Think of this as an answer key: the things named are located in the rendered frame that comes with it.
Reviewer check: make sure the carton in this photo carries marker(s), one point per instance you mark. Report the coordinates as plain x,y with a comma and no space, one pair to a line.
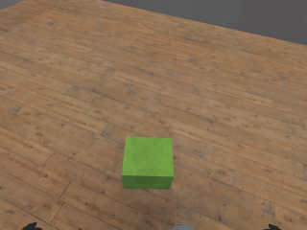
148,163

